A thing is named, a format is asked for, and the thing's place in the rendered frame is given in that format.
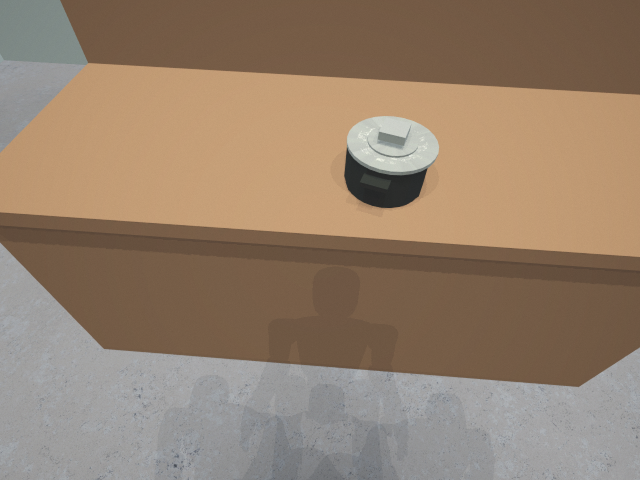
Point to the lid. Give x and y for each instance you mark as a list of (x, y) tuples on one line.
[(418, 153)]

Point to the pot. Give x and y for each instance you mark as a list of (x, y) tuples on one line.
[(381, 190)]

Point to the table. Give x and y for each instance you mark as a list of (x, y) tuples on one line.
[(185, 193)]

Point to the knob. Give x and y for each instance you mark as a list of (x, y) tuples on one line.
[(394, 131)]

